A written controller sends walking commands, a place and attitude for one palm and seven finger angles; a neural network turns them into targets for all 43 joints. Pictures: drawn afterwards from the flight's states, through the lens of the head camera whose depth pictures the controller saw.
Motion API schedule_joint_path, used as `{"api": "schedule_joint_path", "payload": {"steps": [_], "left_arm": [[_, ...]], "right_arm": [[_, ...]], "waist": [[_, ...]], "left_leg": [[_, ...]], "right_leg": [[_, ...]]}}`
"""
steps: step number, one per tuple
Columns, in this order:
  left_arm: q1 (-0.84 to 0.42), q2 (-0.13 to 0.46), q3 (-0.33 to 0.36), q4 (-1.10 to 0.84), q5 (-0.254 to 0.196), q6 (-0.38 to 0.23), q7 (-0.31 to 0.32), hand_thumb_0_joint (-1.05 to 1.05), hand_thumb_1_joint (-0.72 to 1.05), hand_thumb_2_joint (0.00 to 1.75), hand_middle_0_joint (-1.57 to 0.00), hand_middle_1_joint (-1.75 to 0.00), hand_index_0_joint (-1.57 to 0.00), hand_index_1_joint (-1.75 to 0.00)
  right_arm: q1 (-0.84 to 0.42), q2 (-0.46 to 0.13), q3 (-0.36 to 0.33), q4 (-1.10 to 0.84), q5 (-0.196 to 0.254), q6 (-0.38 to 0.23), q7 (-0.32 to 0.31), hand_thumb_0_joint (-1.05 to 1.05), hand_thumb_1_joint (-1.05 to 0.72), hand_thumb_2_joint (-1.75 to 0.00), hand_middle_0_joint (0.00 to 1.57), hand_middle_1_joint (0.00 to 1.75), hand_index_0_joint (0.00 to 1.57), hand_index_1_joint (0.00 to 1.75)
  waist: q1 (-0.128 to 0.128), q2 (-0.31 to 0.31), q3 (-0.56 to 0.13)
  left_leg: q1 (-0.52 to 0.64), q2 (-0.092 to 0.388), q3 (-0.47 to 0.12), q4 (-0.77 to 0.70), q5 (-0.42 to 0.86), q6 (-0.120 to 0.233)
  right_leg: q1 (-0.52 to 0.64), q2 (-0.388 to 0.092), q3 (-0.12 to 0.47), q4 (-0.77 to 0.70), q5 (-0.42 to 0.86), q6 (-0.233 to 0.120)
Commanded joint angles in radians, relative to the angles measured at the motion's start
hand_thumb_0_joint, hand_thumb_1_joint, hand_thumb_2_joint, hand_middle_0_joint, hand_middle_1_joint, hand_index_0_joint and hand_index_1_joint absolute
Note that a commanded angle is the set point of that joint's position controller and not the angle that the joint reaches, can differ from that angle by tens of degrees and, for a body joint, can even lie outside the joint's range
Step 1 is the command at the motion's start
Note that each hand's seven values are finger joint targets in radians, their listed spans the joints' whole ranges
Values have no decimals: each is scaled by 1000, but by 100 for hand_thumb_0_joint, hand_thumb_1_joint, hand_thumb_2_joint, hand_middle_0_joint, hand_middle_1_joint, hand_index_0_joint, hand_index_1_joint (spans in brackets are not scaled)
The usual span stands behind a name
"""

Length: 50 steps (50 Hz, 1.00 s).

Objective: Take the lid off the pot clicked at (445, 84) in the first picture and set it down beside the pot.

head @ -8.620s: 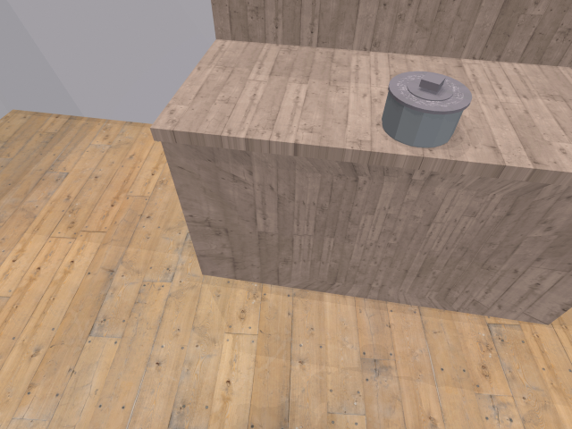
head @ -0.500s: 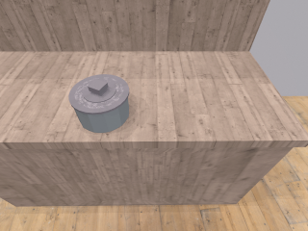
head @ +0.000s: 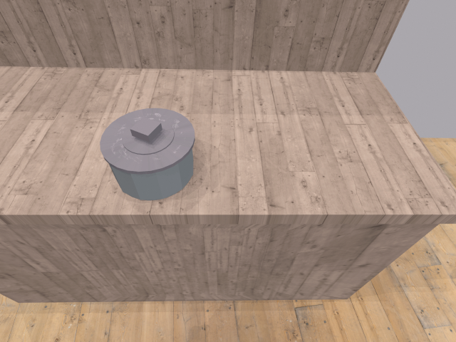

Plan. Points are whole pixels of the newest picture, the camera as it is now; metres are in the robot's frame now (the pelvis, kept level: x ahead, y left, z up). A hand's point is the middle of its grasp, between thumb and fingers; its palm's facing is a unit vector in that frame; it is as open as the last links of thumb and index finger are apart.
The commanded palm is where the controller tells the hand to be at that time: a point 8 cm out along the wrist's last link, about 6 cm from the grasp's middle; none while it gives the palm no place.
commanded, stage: look again from close up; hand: left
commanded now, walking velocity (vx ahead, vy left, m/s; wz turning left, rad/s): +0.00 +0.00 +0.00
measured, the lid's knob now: (146, 129) +0.48 +0.20 +0.10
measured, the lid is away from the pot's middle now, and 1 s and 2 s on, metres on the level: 0.00 0.00 0.00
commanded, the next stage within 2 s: shuffle to correct the standing spot in 0.54 s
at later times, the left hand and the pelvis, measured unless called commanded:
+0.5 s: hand out of the picture +0.01 +0.16 -0.17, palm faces +0.03 -0.98 -0.19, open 7.4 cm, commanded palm none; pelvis +0.01 -0.01 +0.00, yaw +0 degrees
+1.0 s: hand out of the picture +0.00 +0.21 -0.18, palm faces +0.06 -0.97 -0.24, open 7.4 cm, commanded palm none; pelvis -0.01 +0.02 -0.01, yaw +1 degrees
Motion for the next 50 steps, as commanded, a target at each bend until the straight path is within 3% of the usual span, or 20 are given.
{"api": "schedule_joint_path", "payload": {"steps": [1,9,11,19,32,35,37,39,40,41,42,43,44,45,46,47,48,50], "left_arm": [[67,99,19,-29,1,-15,6,0,90,90,-20,-30,-20,-30],[62,103,22,-27,0,-18,5,0,90,90,-20,-30,-20,-30],[56,103,21,-26,1,-17,6,0,90,90,-20,-30,-20,-30],[58,107,21,-23,0,-18,4,0,90,90,-20,-30,-20,-30],[69,101,19,-19,0,-19,4,0,90,90,-20,-30,-20,-30],[67,133,37,-32,2,-13,5,0,90,90,-20,-30,-20,-30],[78,157,51,-39,4,-8,6,0,90,90,-20,-30,-20,-30],[84,183,61,-44,4,-3,5,0,90,90,-20,-30,-20,-30],[143,147,47,-10,17,-41,37,0,90,90,-20,-30,-20,-30],[96,215,55,-70,13,-52,29,0,90,90,-20,-30,-20,-30],[53,183,47,-80,14,-51,24,0,90,90,-20,-30,-20,-30],[12,182,46,-84,12,-50,23,0,90,90,-20,-30,-20,-30],[-15,175,45,-98,5,-38,17,0,90,90,-20,-30,-20,-30],[-7,139,44,-109,1,-29,17,0,90,90,-20,-30,-20,-30],[17,107,35,-102,3,-16,19,0,90,90,-20,-30,-20,-30],[30,92,24,-93,7,-7,18,0,90,90,-20,-30,-20,-30],[35,90,20,-90,10,0,15,0,90,90,-20,-30,-20,-30],[38,88,20,-85,9,2,10,0,90,90,-20,-30,-20,-30]], "right_arm": [[52,-95,-18,-27,0,-15,-2,0,-90,-90,20,30,20,30],[44,-93,-22,-16,1,-15,-3,0,-90,-90,20,30,20,30],[40,-99,-20,-13,1,-15,-4,0,-90,-90,20,30,20,30],[36,-95,-20,-5,2,-12,-3,0,-90,-90,20,30,20,30],[38,-93,-18,10,4,-13,-2,0,-90,-90,20,30,20,30],[28,-112,-23,-8,1,1,-1,0,-90,-90,20,30,20,30],[18,-110,-27,-31,-3,12,2,0,-90,-90,20,30,20,30],[6,-97,-29,-52,-3,20,4,0,-90,-90,20,30,20,30],[-115,-103,-29,-115,-8,0,13,0,-90,-90,20,30,20,30],[-50,-69,-32,-148,-5,11,23,0,-90,-90,20,30,20,30],[-37,-66,-28,-147,-2,17,20,0,-90,-90,20,30,20,30],[12,-59,-25,-122,1,15,24,0,-90,-90,20,30,20,30],[47,-77,-30,-110,-5,14,29,0,-90,-90,20,30,20,30],[69,-122,-37,-114,-12,8,27,0,-90,-90,20,30,20,30],[54,-155,-39,-119,-15,7,22,0,-90,-90,20,30,20,30],[35,-165,-40,-124,-13,9,16,0,-90,-90,20,30,20,30],[16,-163,-40,-131,-12,11,13,0,-90,-90,20,30,20,30],[-12,-167,-38,-149,-14,13,12,0,-90,-90,20,30,20,30]], "waist": [[-2,18,13],[0,11,-15],[-3,29,-4],[1,-10,4],[1,5,13],[11,30,28],[20,1,30],[26,-69,33],[43,-46,56],[7,-132,-42],[-6,-84,-40],[-39,-102,-57],[-39,-9,-67],[-40,88,-60],[-21,198,-42],[-9,243,10],[0,192,59],[15,93,60]], "left_leg": [[10,110,-104,-92,301,11],[53,113,-99,-94,330,11],[48,112,-97,-94,340,8],[55,114,-97,-108,314,8],[61,113,-91,-121,289,5],[4,98,-88,-82,230,3],[-57,74,-69,-38,148,-3],[-107,38,-45,24,82,-14],[-128,27,-48,151,62,-41],[-175,39,-49,186,-118,-14],[-123,40,-42,134,-121,-12],[-50,43,-37,34,-33,-16],[8,48,-57,-16,71,-14],[7,123,-149,-36,227,17],[-19,191,-242,-83,304,65],[-55,213,-290,-145,287,96],[-101,213,-291,-168,225,107],[-105,191,-277,-142,189,101]], "right_leg": [[-13,-63,55,-68,232,-54],[8,-66,58,-80,277,-55],[6,-69,60,-81,281,-54],[17,-69,61,-101,285,-56],[14,-72,71,-122,270,-55],[21,-100,75,-94,240,-71],[32,-137,108,-101,174,-91],[42,-185,156,-135,141,-123],[44,-212,249,-83,761,-99],[107,-261,222,-104,693,-128],[63,-243,179,-99,596,-145],[32,-204,131,-67,469,-133],[-16,-151,82,3,324,-110],[-65,-69,18,73,164,-70],[-78,-9,-34,107,-38,-46],[-89,17,-46,131,-160,-36],[-94,17,-41,142,-190,-41],[-89,12,-24,93,-116,-47]]}}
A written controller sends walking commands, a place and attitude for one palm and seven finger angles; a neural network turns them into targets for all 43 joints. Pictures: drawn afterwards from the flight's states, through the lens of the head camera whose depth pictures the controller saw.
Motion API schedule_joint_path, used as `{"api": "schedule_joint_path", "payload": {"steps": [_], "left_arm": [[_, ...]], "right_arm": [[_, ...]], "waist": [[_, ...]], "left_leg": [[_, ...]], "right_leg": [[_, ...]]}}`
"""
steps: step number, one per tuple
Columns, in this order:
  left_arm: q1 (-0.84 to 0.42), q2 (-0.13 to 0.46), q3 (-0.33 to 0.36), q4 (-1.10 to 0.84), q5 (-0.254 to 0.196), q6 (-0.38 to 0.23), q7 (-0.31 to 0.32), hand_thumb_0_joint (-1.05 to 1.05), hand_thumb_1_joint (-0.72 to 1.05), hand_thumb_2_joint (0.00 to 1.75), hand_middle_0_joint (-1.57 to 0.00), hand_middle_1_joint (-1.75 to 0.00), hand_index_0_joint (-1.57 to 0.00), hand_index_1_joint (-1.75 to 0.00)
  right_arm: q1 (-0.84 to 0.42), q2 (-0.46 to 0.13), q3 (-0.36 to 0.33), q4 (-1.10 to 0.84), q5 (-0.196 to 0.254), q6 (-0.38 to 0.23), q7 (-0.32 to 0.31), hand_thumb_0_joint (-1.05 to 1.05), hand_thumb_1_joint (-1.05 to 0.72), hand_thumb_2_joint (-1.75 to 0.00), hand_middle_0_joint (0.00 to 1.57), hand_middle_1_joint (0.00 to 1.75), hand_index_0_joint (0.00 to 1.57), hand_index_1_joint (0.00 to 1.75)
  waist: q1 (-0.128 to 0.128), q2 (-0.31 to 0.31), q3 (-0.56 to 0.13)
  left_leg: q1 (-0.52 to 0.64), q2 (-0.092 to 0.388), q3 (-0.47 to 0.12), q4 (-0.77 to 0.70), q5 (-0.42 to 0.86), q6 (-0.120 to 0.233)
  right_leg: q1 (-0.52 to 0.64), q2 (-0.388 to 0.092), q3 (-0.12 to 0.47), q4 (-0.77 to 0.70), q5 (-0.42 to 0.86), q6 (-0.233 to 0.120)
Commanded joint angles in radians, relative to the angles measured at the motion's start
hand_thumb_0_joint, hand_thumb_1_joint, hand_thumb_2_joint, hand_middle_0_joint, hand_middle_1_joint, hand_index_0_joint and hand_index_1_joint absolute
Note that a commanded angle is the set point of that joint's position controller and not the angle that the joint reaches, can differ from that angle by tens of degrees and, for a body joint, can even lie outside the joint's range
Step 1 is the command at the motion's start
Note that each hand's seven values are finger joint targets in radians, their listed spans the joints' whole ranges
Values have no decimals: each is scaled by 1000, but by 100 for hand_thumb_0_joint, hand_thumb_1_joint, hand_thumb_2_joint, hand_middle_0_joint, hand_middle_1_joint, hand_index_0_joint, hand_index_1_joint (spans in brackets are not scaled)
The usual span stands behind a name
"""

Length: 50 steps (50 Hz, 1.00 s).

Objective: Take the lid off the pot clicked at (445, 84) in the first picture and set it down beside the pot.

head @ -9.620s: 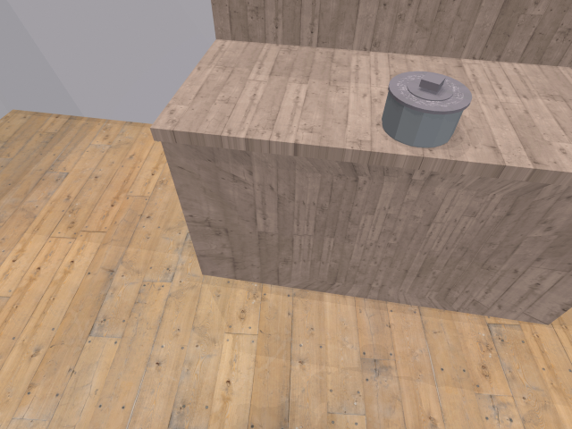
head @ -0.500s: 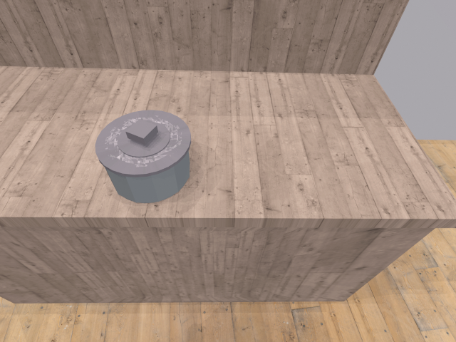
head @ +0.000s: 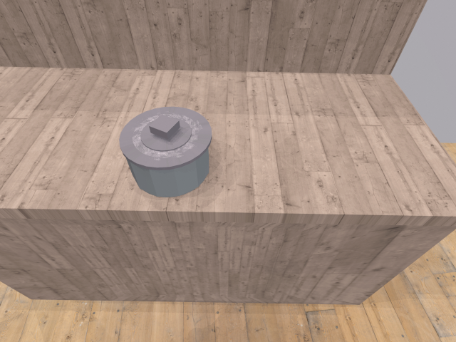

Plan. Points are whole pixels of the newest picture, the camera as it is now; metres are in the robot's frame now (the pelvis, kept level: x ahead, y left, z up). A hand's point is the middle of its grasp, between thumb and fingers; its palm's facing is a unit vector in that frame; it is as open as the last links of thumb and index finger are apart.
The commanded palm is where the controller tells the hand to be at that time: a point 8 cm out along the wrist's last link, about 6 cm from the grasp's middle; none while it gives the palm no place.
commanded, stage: come to a stop and stand still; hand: left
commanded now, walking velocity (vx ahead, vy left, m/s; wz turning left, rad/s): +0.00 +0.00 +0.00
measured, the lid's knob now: (164, 126) +0.49 +0.17 +0.11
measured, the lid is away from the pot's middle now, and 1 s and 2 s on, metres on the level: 0.00 0.00 0.00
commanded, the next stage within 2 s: look again from close up in 1.06 s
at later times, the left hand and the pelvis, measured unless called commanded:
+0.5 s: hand out of the picture +0.03 +0.17 -0.17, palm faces +0.01 -0.98 -0.21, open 7.4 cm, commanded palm none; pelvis +0.01 -0.01 +0.01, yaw -1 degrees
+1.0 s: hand out of the picture +0.05 +0.15 -0.17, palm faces +0.00 -0.98 -0.20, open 7.4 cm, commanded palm none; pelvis +0.03 -0.02 +0.01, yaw -1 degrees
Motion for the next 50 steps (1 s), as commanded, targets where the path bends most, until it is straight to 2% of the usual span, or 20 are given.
{"api": "schedule_joint_path", "payload": {"steps": [1,3,5,8,11,14,18,22,28,37,43,48,49,50], "left_arm": [[49,65,12,-48,2,-17,-1,0,90,90,-20,-30,-20,-30],[45,85,10,-46,-2,-27,-2,0,90,90,-20,-30,-20,-30],[24,106,14,-56,-3,-24,-4,0,90,90,-20,-30,-20,-30],[21,107,12,-61,1,-20,-3,0,90,90,-20,-30,-20,-30],[27,113,14,-64,1,-16,-5,0,90,90,-20,-30,-20,-30],[33,120,15,-62,-1,-18,-6,0,90,90,-20,-30,-20,-30],[35,116,14,-55,-4,-23,-3,0,90,90,-20,-30,-20,-30],[28,118,14,-48,-5,-23,-2,0,90,90,-20,-30,-20,-30],[28,113,14,-35,-6,-29,-1,0,90,90,-20,-30,-20,-30],[20,106,14,-27,-7,-29,-1,0,90,90,-20,-30,-20,-30],[23,105,14,-23,-8,-34,-1,0,90,90,-20,-30,-20,-30],[24,105,13,-20,-9,-35,-1,0,90,90,-20,-30,-20,-30],[26,109,14,-20,-10,-35,-2,0,90,90,-20,-30,-20,-30],[29,103,12,-18,-10,-34,-1,0,90,90,-20,-30,-20,-30]], "right_arm": [[4,-128,-19,-59,-1,-11,-3,0,-90,-90,20,30,20,30],[2,-109,-13,-60,5,-16,-3,0,-90,-90,20,30,20,30],[12,-112,-14,-59,4,-18,-3,0,-90,-90,20,30,20,30],[13,-121,-15,-47,4,-20,-1,0,-90,-90,20,30,20,30],[8,-123,-15,-46,4,-23,-2,0,-90,-90,20,30,20,30],[8,-113,-13,-39,7,-27,-4,0,-90,-90,20,30,20,30],[19,-106,-12,-23,8,-31,-9,0,-90,-90,20,30,20,30],[28,-97,-10,-5,9,-30,-12,0,-90,-90,20,30,20,30],[38,-86,-10,23,11,-31,-15,0,-90,-90,20,30,20,30],[40,-71,-9,52,11,-28,-16,0,-90,-90,20,30,20,30],[45,-71,-10,64,12,-30,-18,0,-90,-90,20,30,20,30],[46,-70,-9,73,13,-29,-18,0,-90,-90,20,30,20,30],[45,-67,-10,75,13,-28,-18,0,-90,-90,20,30,20,30],[38,-71,-11,75,12,-27,-18,0,-90,-90,20,30,20,30]], "waist": [[18,43,44],[7,-13,24],[-3,-20,33],[-4,-25,39],[0,10,29],[6,12,-2],[-2,-11,-31],[-5,0,-15],[-6,-20,-30],[-5,-20,3],[-7,-26,-29],[-7,-20,-19],[-3,-34,-15],[-3,-20,-4]], "left_leg": [[-53,187,-234,-240,226,50],[-24,138,-173,-203,216,12],[-11,129,-171,-227,144,0],[-3,131,-165,-245,139,0],[-1,137,-168,-269,120,1],[28,131,-153,-252,197,1],[81,123,-124,-207,321,-10],[84,122,-112,-199,347,-16],[107,123,-103,-188,386,-22],[102,125,-98,-205,359,-28],[130,129,-93,-202,401,-32],[131,130,-91,-208,398,-35],[125,131,-94,-209,390,-33],[126,130,-90,-209,382,-35]], "right_leg": [[-32,20,-3,-73,68,-23],[-13,-13,57,-146,163,-35],[-36,-25,69,-148,154,-39],[-34,-17,64,-147,163,-26],[-28,-12,53,-142,154,-21],[-2,-21,59,-156,206,-21],[8,-40,78,-161,300,-21],[12,-45,80,-168,333,-23],[37,-55,85,-175,404,-28],[39,-56,88,-199,402,-31],[61,-60,90,-202,460,-33],[63,-61,91,-211,467,-33],[68,-58,85,-216,459,-32],[56,-60,90,-219,454,-33]]}}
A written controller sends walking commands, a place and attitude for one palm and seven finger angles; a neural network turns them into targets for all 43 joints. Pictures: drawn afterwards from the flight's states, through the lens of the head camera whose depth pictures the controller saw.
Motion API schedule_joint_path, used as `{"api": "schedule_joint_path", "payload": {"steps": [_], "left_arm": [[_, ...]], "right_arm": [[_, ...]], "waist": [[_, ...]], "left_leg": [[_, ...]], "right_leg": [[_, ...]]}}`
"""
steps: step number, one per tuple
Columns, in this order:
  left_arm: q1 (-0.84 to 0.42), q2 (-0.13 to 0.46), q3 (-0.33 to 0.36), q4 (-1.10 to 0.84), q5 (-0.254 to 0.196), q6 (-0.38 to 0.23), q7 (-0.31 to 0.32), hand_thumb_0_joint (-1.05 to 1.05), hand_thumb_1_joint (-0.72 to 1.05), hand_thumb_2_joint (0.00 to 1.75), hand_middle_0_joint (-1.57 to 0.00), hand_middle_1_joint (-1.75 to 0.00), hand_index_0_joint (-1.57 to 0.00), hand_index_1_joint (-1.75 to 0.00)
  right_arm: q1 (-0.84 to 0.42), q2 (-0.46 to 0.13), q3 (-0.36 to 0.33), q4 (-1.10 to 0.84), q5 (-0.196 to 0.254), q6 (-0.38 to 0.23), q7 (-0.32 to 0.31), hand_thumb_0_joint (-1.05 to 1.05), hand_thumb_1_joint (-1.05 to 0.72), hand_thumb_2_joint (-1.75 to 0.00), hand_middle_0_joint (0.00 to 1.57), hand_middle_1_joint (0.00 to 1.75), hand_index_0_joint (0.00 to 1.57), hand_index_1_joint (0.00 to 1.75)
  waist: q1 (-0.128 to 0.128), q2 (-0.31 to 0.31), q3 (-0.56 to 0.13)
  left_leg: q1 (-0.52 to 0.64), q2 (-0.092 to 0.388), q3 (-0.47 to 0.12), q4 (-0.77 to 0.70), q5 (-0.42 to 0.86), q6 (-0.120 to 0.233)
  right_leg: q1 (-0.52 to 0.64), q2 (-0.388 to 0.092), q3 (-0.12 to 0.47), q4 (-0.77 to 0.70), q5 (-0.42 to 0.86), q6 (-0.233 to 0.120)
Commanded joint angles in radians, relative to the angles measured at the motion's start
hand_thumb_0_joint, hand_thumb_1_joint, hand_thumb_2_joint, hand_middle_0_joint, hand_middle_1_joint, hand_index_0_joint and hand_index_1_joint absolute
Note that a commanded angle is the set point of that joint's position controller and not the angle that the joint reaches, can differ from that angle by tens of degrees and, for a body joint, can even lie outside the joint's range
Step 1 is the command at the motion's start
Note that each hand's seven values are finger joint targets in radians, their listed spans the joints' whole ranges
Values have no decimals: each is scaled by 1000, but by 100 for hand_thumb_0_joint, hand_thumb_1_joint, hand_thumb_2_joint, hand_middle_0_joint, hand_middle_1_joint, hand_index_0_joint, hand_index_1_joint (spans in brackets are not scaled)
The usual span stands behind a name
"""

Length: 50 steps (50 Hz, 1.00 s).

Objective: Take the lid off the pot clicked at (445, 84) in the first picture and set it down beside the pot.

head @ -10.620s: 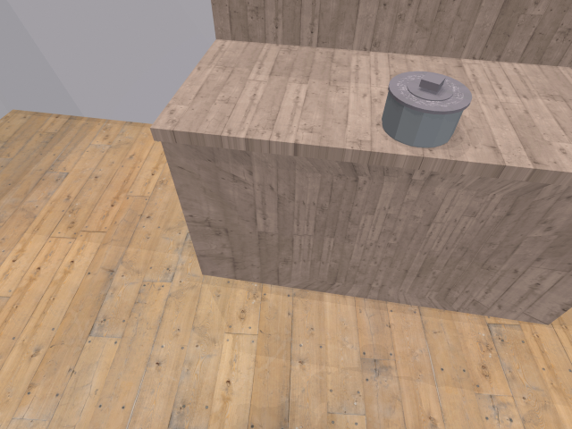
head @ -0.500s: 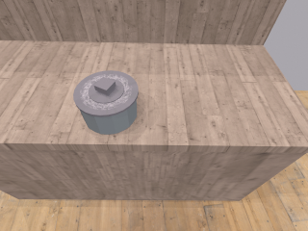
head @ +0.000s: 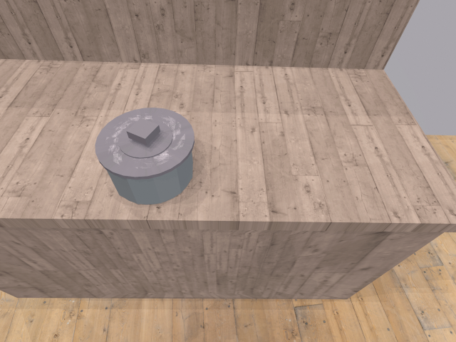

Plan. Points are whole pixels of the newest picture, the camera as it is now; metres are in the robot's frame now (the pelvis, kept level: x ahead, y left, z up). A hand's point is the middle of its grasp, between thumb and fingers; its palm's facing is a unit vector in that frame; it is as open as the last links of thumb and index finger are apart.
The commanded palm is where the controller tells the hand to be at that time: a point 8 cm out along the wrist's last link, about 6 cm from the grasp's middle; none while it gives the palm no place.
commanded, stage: come to a stop and stand still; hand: left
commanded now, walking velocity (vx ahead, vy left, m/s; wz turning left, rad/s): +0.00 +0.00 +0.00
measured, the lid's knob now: (143, 131) +0.46 +0.20 +0.09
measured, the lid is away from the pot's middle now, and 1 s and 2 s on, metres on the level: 0.00 0.00 0.00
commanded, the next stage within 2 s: look again from close up in 0.06 s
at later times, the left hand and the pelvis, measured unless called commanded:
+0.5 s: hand out of the picture +0.00 +0.17 -0.18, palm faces +0.03 -0.98 -0.19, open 7.4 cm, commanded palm none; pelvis +0.00 +0.00 +0.00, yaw +0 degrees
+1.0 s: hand out of the picture +0.03 +0.19 -0.15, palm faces +0.11 -0.96 -0.24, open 7.2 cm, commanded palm +0.07 +0.23 -0.06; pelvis -0.01 +0.01 +0.00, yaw +1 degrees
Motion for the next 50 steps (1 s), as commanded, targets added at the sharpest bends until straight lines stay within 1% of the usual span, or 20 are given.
{"api": "schedule_joint_path", "payload": {"steps": [1,5,11,14,16,22,23,24,28,29,32,34,38,39,45,46,47,48,49,50], "left_arm": [[73,110,22,-29,2,-17,6,0,90,90,-20,-30,-20,-30],[83,108,23,-26,1,-20,7,0,90,90,-20,-30,-20,-30],[84,103,22,-22,1,-18,6,0,90,90,-20,-30,-20,-30],[89,104,22,-18,0,-19,5,0,90,90,-20,-30,-20,-30],[89,100,22,-17,2,-17,6,0,90,90,-20,-30,-20,-30],[95,93,21,-11,2,-17,6,0,90,90,-20,-30,-20,-30],[99,93,21,-11,2,-17,6,0,90,90,-20,-30,-20,-30],[100,98,22,-12,0,-18,5,0,90,90,-20,-30,-20,-30],[103,91,21,-7,1,-18,7,0,90,90,-20,-30,-20,-30],[107,96,22,-8,0,-19,6,0,90,90,-20,-30,-20,-30],[104,88,21,-4,2,-15,6,0,90,90,-20,-30,-20,-30],[110,92,21,-2,2,-15,5,0,90,90,-20,-30,-20,-30],[112,83,21,-2,3,-15,6,0,90,90,-20,-30,-20,-30],[119,88,21,-2,1,-16,4,0,90,90,-20,-30,-20,-30],[120,81,20,3,2,-15,5,0,90,90,-20,-30,-20,-30],[157,94,17,42,21,-46,40,0,90,90,-20,-30,-20,-30],[-489,257,19,-1221,-97,-190,47,0,90,90,-24,-35,-24,-35],[-92,208,30,-1029,-24,-95,86,0,90,90,-29,-40,-29,-40],[-52,170,11,-955,-50,-18,120,0,90,90,-33,-44,-33,-44],[127,63,-24,-916,-47,42,120,0,90,90,-38,-49,-38,-49]], "right_arm": [[63,-97,-17,-23,-1,-14,-2,0,-90,-90,20,30,20,30],[65,-99,-19,-18,-1,-16,-3,0,-90,-90,20,30,20,30],[65,-95,-16,-11,0,-16,-3,0,-90,-90,20,30,20,30],[72,-92,-17,-7,0,-16,-3,0,-90,-90,20,30,20,30],[73,-94,-16,-6,0,-17,-3,0,-90,-90,20,30,20,30],[77,-92,-15,-1,0,-17,-4,0,-90,-90,20,30,20,30],[82,-92,-14,0,1,-18,-4,0,-90,-90,20,30,20,30],[82,-90,-14,1,1,-19,-4,0,-90,-90,20,30,20,30],[90,-89,-14,4,1,-19,-4,0,-90,-90,20,30,20,30],[88,-88,-14,5,2,-20,-4,0,-90,-90,20,30,20,30],[89,-85,-14,7,2,-17,-4,0,-90,-90,20,30,20,30],[91,-82,-12,10,3,-17,-3,0,-90,-90,20,30,20,30],[96,-81,-12,12,2,-19,-3,0,-90,-90,20,30,20,30],[95,-82,-12,10,2,-19,-3,0,-90,-90,20,30,20,30],[102,-80,-13,13,3,-20,-3,0,-90,-90,20,30,20,30],[17,-123,-13,-54,3,-25,5,0,-90,-90,20,30,20,30],[35,-226,-21,-366,66,-205,13,0,-90,-90,20,30,20,30],[-45,-165,-2,-331,64,-272,-30,0,-90,-90,20,30,20,30],[-57,-181,-13,-259,72,-285,-26,0,-90,-90,20,30,20,30],[-38,-165,-19,-272,76,-294,-16,0,-90,-90,20,30,20,30]], "waist": [[-1,21,-35],[1,11,-54],[2,18,-26],[3,5,-34],[1,29,-32],[2,15,-17],[1,22,-31],[5,14,-32],[1,20,-27],[6,16,-30],[2,19,6],[6,10,7],[4,21,2],[8,17,-12],[5,24,2],[16,53,-18],[16,208,-492],[33,360,-467],[27,293,-381],[19,248,-326]], "left_leg": [[42,108,-87,-60,350,10],[58,111,-88,-54,383,11],[49,111,-89,-71,363,11],[55,113,-92,-75,368,13],[56,111,-91,-76,372,13],[54,112,-95,-84,359,15],[62,113,-92,-82,373,15],[60,114,-94,-82,375,17],[61,113,-94,-85,381,15],[59,114,-95,-82,387,17],[35,110,-97,-94,330,15],[31,111,-98,-97,321,18],[37,110,-98,-100,325,18],[41,111,-99,-95,328,20],[28,109,-101,-99,308,20],[-12,116,-70,96,535,-10],[207,29,-107,-52,589,-36],[270,79,-91,-54,735,-45],[199,72,-94,-33,671,-60],[191,61,-103,-62,649,-54]], "right_leg": [[-23,-97,70,-60,354,-49],[-8,-97,67,-61,384,-48],[-16,-95,66,-73,349,-46],[-7,-91,61,-76,350,-46],[-11,-94,62,-76,338,-45],[-20,-92,61,-83,318,-44],[-13,-92,59,-82,325,-44],[-4,-91,55,-84,329,-44],[-9,-93,56,-83,328,-44],[0,-92,53,-85,337,-44],[-20,-91,55,-95,283,-42],[-15,-89,52,-100,277,-42],[-21,-90,53,-98,265,-41],[-10,-89,54,-99,278,-42],[-19,-90,52,-102,252,-41],[-37,-119,84,-68,615,-28],[106,-49,5,11,574,-49],[27,-22,-3,23,384,-66],[-17,-14,-39,6,278,-50],[-4,-10,-54,-28,282,-47]]}}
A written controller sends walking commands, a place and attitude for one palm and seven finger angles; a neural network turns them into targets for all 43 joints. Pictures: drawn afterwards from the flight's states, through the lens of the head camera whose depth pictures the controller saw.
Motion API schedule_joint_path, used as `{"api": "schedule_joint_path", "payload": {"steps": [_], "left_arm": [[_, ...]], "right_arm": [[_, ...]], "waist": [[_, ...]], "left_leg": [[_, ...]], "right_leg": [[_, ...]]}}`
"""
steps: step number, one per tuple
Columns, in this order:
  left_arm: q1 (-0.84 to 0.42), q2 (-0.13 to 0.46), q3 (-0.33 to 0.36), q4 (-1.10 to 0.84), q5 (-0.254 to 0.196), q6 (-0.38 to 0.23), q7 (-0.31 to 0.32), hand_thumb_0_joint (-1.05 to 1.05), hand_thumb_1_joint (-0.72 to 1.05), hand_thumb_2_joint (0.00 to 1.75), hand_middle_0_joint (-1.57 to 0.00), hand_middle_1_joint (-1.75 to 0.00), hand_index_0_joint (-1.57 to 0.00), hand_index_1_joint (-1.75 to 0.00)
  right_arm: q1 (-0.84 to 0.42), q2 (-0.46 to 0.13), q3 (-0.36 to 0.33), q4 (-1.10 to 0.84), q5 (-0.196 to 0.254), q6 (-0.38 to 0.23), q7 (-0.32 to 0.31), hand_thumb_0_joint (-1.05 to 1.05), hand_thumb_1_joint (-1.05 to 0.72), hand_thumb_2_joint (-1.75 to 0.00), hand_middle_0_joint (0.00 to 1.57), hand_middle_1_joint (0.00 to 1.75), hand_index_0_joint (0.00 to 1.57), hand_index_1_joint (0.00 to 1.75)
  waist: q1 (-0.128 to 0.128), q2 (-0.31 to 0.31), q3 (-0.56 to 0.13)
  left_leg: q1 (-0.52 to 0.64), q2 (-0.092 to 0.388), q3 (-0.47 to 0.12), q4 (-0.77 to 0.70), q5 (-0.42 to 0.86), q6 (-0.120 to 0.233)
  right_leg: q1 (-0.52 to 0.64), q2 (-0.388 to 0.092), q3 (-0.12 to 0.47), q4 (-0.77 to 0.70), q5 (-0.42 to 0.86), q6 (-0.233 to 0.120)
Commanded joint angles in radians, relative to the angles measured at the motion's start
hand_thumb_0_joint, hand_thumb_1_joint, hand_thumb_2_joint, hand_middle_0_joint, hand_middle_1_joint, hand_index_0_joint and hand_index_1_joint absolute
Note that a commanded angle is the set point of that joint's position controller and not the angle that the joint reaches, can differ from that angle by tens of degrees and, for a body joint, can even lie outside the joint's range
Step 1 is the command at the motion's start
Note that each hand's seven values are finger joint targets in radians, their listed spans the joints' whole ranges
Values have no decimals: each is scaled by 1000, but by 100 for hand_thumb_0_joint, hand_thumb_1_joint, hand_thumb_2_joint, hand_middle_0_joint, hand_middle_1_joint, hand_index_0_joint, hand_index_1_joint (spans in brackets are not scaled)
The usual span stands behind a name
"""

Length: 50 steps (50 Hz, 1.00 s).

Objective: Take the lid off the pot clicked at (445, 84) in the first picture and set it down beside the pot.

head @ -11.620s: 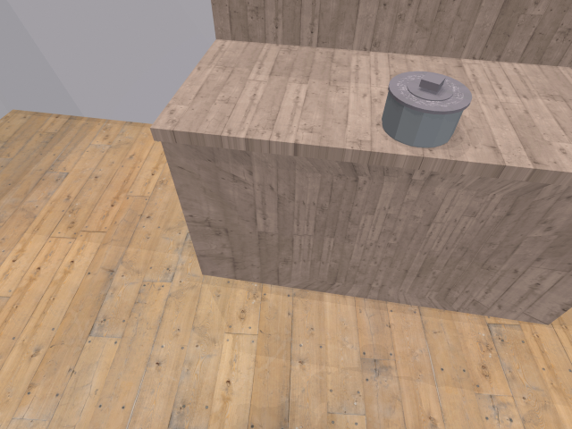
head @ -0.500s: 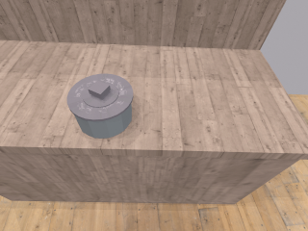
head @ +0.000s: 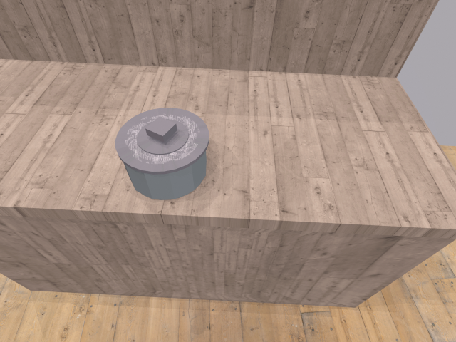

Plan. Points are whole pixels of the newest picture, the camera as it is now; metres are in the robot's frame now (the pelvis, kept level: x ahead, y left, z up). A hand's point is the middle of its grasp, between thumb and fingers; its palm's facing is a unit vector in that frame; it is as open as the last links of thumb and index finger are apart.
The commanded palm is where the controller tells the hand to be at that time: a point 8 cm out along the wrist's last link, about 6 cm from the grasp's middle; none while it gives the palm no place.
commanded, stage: lift the closed hand beside the body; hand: left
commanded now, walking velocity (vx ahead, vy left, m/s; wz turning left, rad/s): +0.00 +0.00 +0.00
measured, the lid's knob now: (161, 129) +0.48 +0.19 +0.09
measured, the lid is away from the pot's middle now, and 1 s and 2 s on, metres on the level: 0.00 0.00 0.00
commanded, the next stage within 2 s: raise the hand higher, near the body in 0.54 s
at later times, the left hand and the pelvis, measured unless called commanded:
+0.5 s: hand out of the picture +0.08 +0.20 -0.02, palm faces +0.30 -0.91 -0.29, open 3.2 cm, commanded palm +0.04 +0.25 +0.02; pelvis -0.04 -0.02 +0.00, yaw +2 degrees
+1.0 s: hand (72, 340) +0.11 +0.22 +0.05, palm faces +0.28 -0.88 -0.39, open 3.1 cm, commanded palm +0.06 +0.26 +0.08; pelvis -0.02 -0.01 +0.00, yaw +1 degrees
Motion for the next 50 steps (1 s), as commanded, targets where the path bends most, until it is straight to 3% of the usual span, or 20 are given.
{"api": "schedule_joint_path", "payload": {"steps": [1,3,5,6,7,9,10,11,14,17,18,21,24,25,29,33,35,39,46,50], "left_arm": [[-20,-28,-72,-549,0,-3,59,0,90,90,-42,-54,-42,-54],[189,-120,-108,-316,36,7,35,0,90,90,-51,-64,-51,-64],[360,-71,-21,-220,50,-4,5,0,90,90,-60,-73,-60,-73],[386,0,49,-297,47,-24,-10,0,90,90,-64,-78,-64,-78],[409,74,124,-400,35,-53,-19,0,90,90,-68,-83,-68,-83],[267,230,253,-620,11,-117,-16,0,90,90,-77,-92,-77,-92],[145,214,214,-744,5,-146,-21,0,90,90,-82,-97,-82,-97],[65,230,230,-785,0,-162,-12,0,90,90,-86,-102,-86,-102],[-17,159,160,-813,-1,-173,-9,0,90,90,-99,-116,-99,-116],[46,121,130,-828,-8,-183,-16,0,90,90,-112,-131,-112,-131],[68,124,129,-861,-8,-186,-17,0,90,90,-117,-136,-117,-136],[101,151,159,-912,-12,-190,-13,0,90,90,-130,-150,-130,-150],[133,197,227,-874,-9,-181,-3,0,90,90,-130,-150,-130,-150],[123,184,213,-907,-11,-185,-5,0,90,90,-130,-150,-130,-150],[212,223,267,-979,-4,-182,1,0,90,90,-130,-150,-130,-150],[272,188,244,-977,2,-176,-6,0,90,90,-130,-150,-130,-150],[279,166,213,-994,7,-179,-13,0,90,90,-130,-150,-130,-150],[306,243,286,-1098,15,-195,0,0,90,90,-130,-150,-130,-150],[342,194,248,-1145,18,-198,0,0,90,90,-130,-150,-130,-150],[291,219,270,-1207,15,-203,2,0,90,90,-130,-150,-130,-150]], "right_arm": [[-161,-156,-25,-242,18,-199,4,0,-90,-90,20,30,20,30],[-166,-166,-56,-272,-11,-181,33,0,-90,-90,20,30,20,30],[-196,-173,-91,-322,-19,-122,59,0,-90,-90,20,30,20,30],[-234,-167,-99,-368,-19,-101,62,0,-90,-90,20,30,20,30],[-263,-164,-100,-423,-15,-89,58,0,-90,-90,20,30,20,30],[-290,-165,-84,-504,-6,-79,36,0,-90,-90,20,30,20,30],[-297,-161,-68,-549,-7,-81,25,0,-90,-90,20,30,20,30],[-284,-149,-61,-555,-7,-81,12,0,-90,-90,20,30,20,30],[-247,-135,-48,-571,-16,-75,-10,0,-90,-90,20,30,20,30],[-232,-134,-44,-594,-22,-80,-23,0,-90,-90,20,30,20,30],[-228,-138,-42,-603,-26,-84,-25,0,-90,-90,20,30,20,30],[-235,-140,-41,-611,-30,-87,-33,0,-90,-90,20,30,20,30],[-247,-143,-44,-593,-31,-82,-40,0,-90,-90,20,30,20,30],[-257,-139,-40,-598,-31,-82,-41,0,-90,-90,20,30,20,30],[-268,-133,-41,-587,-34,-96,-41,0,-90,-90,20,30,20,30],[-278,-130,-46,-576,-33,-101,-38,0,-90,-90,20,30,20,30],[-279,-134,-46,-576,-31,-107,-31,0,-90,-90,20,30,20,30],[-275,-134,-53,-567,-33,-122,-31,0,-90,-90,20,30,20,30],[-268,-125,-54,-566,-32,-127,-27,0,-90,-90,20,30,20,30],[-266,-124,-49,-573,-33,-120,-25,0,-90,-90,20,30,20,30]], "waist": [[-26,131,-202],[-13,-88,-29],[14,-229,21],[37,-237,37],[50,-234,20],[42,-140,10],[20,-57,6],[8,8,1],[-34,95,18],[-29,76,-16],[-22,79,-56],[-15,40,-68],[-8,17,-20],[-7,14,-9],[24,72,-54],[24,-12,-40],[19,4,-28],[38,27,-83],[32,51,-70],[27,49,-61]], "left_leg": [[166,62,-91,-66,588,-44],[34,59,-96,-67,517,-16],[-55,56,-69,-59,424,-14],[-88,48,-52,-66,343,-21],[-104,38,-38,-75,257,-25],[-93,27,-24,-83,127,-24],[-82,14,-11,-86,67,-17],[-56,12,-7,-83,28,-12],[-16,2,1,-59,-36,-5],[16,-6,2,-53,-47,1],[30,-8,-2,-53,-30,4],[31,-5,-7,-52,-7,6],[15,-2,-9,-51,2,8],[13,-2,-11,-57,6,8],[40,8,-20,-71,88,7],[35,18,-25,-77,140,9],[31,16,-25,-75,137,10],[62,22,-33,-76,190,9],[77,29,-31,-71,255,5],[77,27,-32,-71,251,4]], "right_leg": [[-12,1,-65,-30,265,-39],[-81,11,-100,-34,251,-25],[-87,16,-99,-25,254,-27],[-81,13,-90,-25,219,-29],[-66,13,-81,-36,161,-31],[-65,2,-54,-70,68,-30],[-85,-1,-33,-86,20,-24],[-102,-1,-18,-100,-14,-25],[-160,4,-7,-146,-60,-21],[-143,10,-4,-159,-93,-23],[-119,10,-7,-149,-74,-25],[-100,12,-9,-156,-61,-22],[-109,13,-10,-169,-62,-20],[-105,11,-11,-170,-56,-21],[-46,12,-23,-135,39,-28],[-38,17,-35,-115,90,-22],[-47,16,-36,-115,86,-21],[-15,18,-38,-98,128,-25],[-21,15,-43,-81,186,-25],[-24,17,-42,-88,190,-24]]}}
